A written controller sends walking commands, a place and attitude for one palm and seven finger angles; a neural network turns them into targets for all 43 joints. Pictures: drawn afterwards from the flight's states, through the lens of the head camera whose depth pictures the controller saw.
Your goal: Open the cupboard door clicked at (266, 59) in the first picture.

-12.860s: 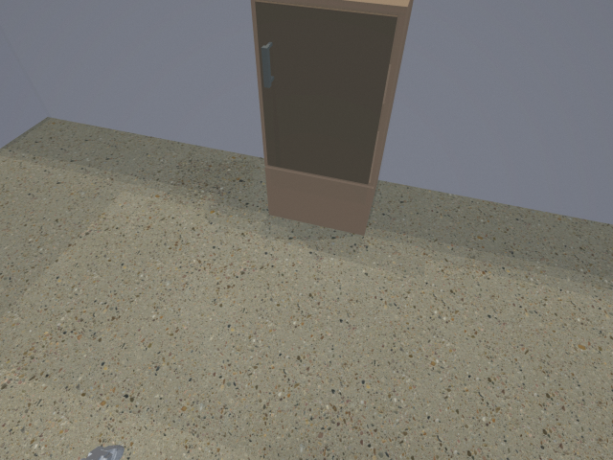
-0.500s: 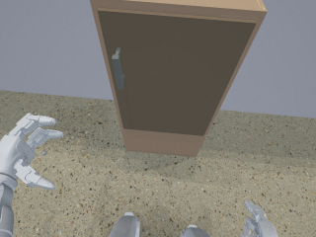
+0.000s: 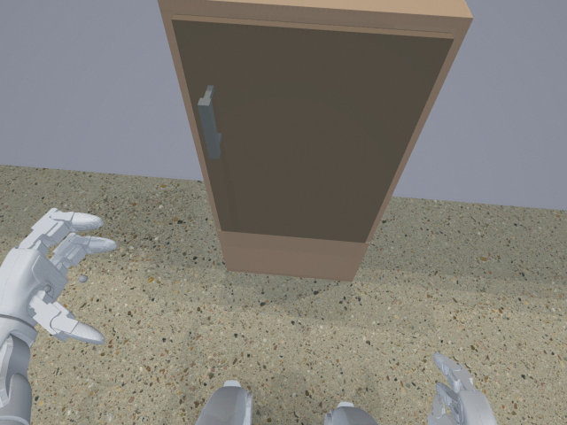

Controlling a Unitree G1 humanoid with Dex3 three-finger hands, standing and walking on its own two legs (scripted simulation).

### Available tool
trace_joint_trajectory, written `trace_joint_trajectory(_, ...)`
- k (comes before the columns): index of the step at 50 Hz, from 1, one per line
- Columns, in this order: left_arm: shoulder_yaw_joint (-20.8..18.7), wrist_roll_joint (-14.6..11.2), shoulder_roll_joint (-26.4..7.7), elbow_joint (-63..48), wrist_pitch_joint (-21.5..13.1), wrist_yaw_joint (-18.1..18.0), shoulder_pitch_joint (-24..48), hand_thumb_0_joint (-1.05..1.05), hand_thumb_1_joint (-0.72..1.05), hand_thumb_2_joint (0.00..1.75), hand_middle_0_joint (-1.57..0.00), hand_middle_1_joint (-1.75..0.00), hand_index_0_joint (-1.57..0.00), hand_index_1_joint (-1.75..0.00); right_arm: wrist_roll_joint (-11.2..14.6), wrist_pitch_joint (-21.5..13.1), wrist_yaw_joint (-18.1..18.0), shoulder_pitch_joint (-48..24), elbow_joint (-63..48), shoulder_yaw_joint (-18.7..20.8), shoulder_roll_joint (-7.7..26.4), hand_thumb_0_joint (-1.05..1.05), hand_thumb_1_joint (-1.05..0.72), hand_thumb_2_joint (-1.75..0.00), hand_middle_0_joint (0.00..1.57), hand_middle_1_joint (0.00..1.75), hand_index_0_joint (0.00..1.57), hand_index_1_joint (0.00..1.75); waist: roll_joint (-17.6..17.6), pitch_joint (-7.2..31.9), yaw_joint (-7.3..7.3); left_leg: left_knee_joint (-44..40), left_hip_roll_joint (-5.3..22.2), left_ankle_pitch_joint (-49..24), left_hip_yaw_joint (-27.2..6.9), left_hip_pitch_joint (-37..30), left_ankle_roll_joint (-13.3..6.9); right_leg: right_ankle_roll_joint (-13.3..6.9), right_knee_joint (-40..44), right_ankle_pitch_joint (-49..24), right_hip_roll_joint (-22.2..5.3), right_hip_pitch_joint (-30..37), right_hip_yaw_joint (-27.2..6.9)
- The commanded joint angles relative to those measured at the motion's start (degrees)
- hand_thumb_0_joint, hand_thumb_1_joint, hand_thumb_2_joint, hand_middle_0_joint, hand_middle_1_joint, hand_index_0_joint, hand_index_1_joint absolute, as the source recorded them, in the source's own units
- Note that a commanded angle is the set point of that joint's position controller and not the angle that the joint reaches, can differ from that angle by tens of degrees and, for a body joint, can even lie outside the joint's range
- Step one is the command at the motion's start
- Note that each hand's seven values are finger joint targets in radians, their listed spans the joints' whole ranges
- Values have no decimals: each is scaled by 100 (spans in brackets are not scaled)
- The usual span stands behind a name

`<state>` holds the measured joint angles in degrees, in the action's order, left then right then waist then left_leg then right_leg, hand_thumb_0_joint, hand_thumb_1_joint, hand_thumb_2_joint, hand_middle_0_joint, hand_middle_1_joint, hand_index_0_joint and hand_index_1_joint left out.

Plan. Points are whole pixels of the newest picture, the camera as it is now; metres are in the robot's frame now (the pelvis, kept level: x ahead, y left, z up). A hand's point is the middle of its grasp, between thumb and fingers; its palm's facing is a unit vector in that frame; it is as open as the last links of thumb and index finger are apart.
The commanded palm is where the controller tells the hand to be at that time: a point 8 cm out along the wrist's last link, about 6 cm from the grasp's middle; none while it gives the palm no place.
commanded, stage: move the hooked fingers beside the handle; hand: left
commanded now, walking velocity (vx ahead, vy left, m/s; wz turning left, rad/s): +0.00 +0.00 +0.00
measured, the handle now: (212, 123) +0.60 +0.17 +0.04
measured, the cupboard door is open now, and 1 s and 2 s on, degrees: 0 0 0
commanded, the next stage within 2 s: none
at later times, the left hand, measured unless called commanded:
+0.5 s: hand (118, 217) +0.38 +0.26 +0.06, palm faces -0.05 -1.00 -0.04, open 14.0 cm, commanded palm +0.36 +0.30 +0.06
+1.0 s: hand (144, 180) +0.45 +0.24 +0.06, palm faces -0.05 -1.00 -0.02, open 14.0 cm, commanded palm +0.44 +0.29 +0.05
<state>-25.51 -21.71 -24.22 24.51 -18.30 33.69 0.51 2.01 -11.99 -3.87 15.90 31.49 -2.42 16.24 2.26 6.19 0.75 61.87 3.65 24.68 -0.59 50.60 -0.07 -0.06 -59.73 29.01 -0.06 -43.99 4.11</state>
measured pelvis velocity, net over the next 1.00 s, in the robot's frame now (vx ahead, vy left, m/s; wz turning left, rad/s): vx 0.00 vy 0.01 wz -0.02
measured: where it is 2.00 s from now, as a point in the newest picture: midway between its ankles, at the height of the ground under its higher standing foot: outside the picture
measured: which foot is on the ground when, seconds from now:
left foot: down 0.00-1.00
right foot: down 0.00-1.00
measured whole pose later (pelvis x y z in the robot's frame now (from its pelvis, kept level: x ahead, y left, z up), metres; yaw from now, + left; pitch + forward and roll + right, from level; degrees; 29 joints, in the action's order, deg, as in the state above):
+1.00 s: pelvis +0.00 +0.01 -0.01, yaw -1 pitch +20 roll -3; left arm -25.4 -10.8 -30.2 56.5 -20.4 27.0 37.7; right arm 1.0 -3.4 -2.2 19.0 35.6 -2.1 16.3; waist 1.5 6.8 5.5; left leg 65.0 4.0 25.5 0.2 59.1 -0.6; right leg 0.4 -62.9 29.4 0.2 -52.9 3.0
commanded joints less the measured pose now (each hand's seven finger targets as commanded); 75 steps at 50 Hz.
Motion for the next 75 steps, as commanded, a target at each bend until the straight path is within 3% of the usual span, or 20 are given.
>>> trace_joint_trajectory(1, -278, -138, -1329, -1066, -400, -17, 1569, 0, -50, 30, -30, -120, -30, -120, 28, -334, -116, -42, -689, 382, 851, 0, -90, -90, 20, 30, 20, 30, 311, 1350, 176, -882, -264, -736, -133, -1439, -166, -97, 1003, -740, 241, 55, -228)
trace_joint_trajectory(3, -290, -66, -1451, -896, -373, -36, 2003, 0, -50, 30, -30, -120, -30, -120, 18, -338, -157, 2, -596, 377, 890, 0, -90, -90, 20, 30, 20, 30, 456, 1343, 209, -839, -251, -632, -154, -1407, -153, -126, 960, -632, 237, -79, -237)
trace_joint_trajectory(5, -18, 24, -1241, -840, -346, -67, 2224, 0, -50, 30, -30, -120, -30, -120, 28, -354, -176, 23, -575, 378, 879, 0, -90, -90, 20, 30, 20, 30, 474, 1408, 254, -910, -249, -512, -212, -1556, -152, -124, 944, -546, 224, -217, -182)
trace_joint_trajectory(9, -74, 225, -1494, -486, -248, -192, 2801, 0, -50, 30, -30, -120, -30, -120, 13, -283, -206, 88, -498, 364, 912, 0, -90, -90, 20, 30, 20, 30, 389, 1518, 269, -904, -235, -474, -239, -1524, -151, -134, 895, -525, 211, -286, -174)
trace_joint_trajectory(14, -391, 298, -1740, -406, -216, -428, 2752, 0, -50, 30, -30, -120, -30, -120, -19, -160, -137, 169, -556, 390, 890, 0, -90, -90, 20, 30, 20, 30, 425, 2110, 75, -899, -230, -1114, -216, -1782, -119, -142, 801, -1074, 209, 64, -143)
trace_joint_trajectory(17, -557, 320, -1870, -20, -170, -529, 2663, 0, -50, 30, -30, -120, -30, -120, -35, -39, -83, 237, -542, 379, 877, 0, -90, -90, 20, 30, 20, 30, 271, 2042, 45, -825, -238, -1341, -146, -1525, -126, -136, 761, -1372, 236, 254, -162)
trace_joint_trajectory(22, -119, 439, -1493, 65, -194, -507, 3169, 0, -50, 30, -30, -120, -30, -120, -26, 84, -12, 362, -516, 419, 877, 0, -90, -90, 20, 30, 20, 30, 470, 1967, 230, -832, -203, -1515, -157, -1697, -125, -142, 742, -1494, 249, -14, -118)
trace_joint_trajectory(25, -72, 453, -1491, 308, -248, -484, 3497, 0, -50, 30, -30, -120, -30, -120, -21, 160, -14, 473, -397, 454, 926, 0, -90, -90, 20, 30, 20, 30, 206, 1947, 360, -797, -190, -1420, -159, -1658, -144, -105, 799, -1468, 247, -107, -126)
trace_joint_trajectory(27, 19, 490, -1465, 429, -318, -467, 3881, 0, -50, 30, -30, -120, -30, -120, -29, 186, -27, 516, -320, 451, 923, 0, -90, -90, 20, 30, 20, 30, 340, 1957, 416, -705, -201, -1445, -151, -1629, -159, -127, 740, -1469, 247, -227, -154)
trace_joint_trajectory(28, -234, 526, -1757, 560, -350, -506, 4012, 0, -50, 30, -30, -120, -30, -120, -48, 217, -36, 588, -240, 471, 965, 0, -90, -90, 20, 30, 20, 30, 202, 2039, 387, -704, -172, -1442, -180, -1633, -144, -119, 729, -1451, 235, -224, -140)
trace_joint_trajectory(29, -134, 543, -1680, 574, -394, -507, 4179, 0, -50, 30, -30, -120, -30, -120, -45, 223, -29, 562, -228, 461, 941, 0, -90, -90, 20, 30, 20, 30, 454, 2066, 394, -697, -194, -1448, -172, -1694, -135, -125, 716, -1435, 225, -263, -161)
trace_joint_trajectory(33, -359, 663, -1996, 670, -535, -620, 4446, 0, -50, 30, -30, -120, -30, -120, -79, 306, -9, 670, -170, 471, 955, 0, -90, -90, 20, 30, 20, 30, 514, 2448, 340, -639, -169, -1771, -218, -1914, -121, -145, 630, -1627, 232, -219, -160)
trace_joint_trajectory(40, -397, 820, -2130, 1366, -482, -645, 4782, 0, -50, 30, -30, -120, -30, -120, -89, 516, 62, 772, -155, 461, 956, 0, -90, -90, 20, 30, 20, 30, 500, 2394, 367, -556, -171, -1790, -148, -1633, -136, -126, 592, -1780, 234, -187, -192)
trace_joint_trajectory(42, -191, 840, -1922, 1529, -487, -614, 5013, 0, -50, 30, -30, -120, -30, -120, -87, 561, 75, 809, -158, 457, 948, 0, -90, -90, 20, 30, 20, 30, 511, 2295, 462, -527, -156, -1774, -172, -1678, -148, -148, 578, -1706, 266, -397, -162)
trace_joint_trajectory(46, -231, 925, -2098, 2094, -536, -661, 5622, 0, -50, 30, -30, -120, -30, -120, -91, 667, 73, 886, -37, 458, 996, 0, -90, -90, 20, 30, 20, 30, 157, 2141, 595, -466, -140, -1319, -177, -1314, -178, -101, 600, -1368, 258, -539, -187)
trace_joint_trajectory(54, -273, 1210, -2603, 2571, -722, -723, 6817, 0, -50, 30, -30, -120, -30, -120, -128, 819, 66, 1064, 102, 397, 1035, 0, -90, -90, 20, 30, 20, 30, 546, 2506, 736, -221, -120, -1241, -242, -1248, -192, -122, 421, -1182, 279, -862, -243)
trace_joint_trajectory(60, -312, 1356, -2935, 3060, -548, -785, 7457, 0, -50, 30, -30, -120, -30, -120, -141, 919, 61, 1200, 139, 337, 1076, 0, -90, -90, 20, 30, 20, 30, 598, 2614, 917, -9, -96, -1113, -233, -854, -236, -84, 329, -1085, 293, -1001, -284)
trace_joint_trajectory(68, -668, 1546, -3675, 3222, -418, -785, 7815, 0, -50, 30, -30, -120, -30, -120, -200, 1096, 102, 1486, 151, 298, 1155, 0, -90, -90, 20, 30, 20, 30, 836, 3156, 971, 229, -36, -1706, -258, -889, -245, -71, 137, -1591, 336, -1012, -253)
trace_joint_trajectory(72, -492, 1576, -3435, 3190, -366, -761, 7996, 0, -50, 30, -30, -120, -30, -120, -228, 1186, 154, 1592, 180, 312, 1147, 0, -90, -90, 20, 30, 20, 30, 1040, 3187, 1062, 221, -8, -1961, -355, -1244, -230, -99, 128, -1609, 376, -1334, -167)
trace_joint_trajectory(75, -511, 1620, -3528, 3336, -279, -790, 8189, 0, -50, 30, -30, -120, -30, -120, -235, 1261, 153, 1674, 251, 311, 1179, 0, -90, -90, 20, 30, 20, 30, 1073, 3036, 1140, 196, 21, -1894, -393, -1252, -208, -86, 190, -1498, 374, -1493, -136)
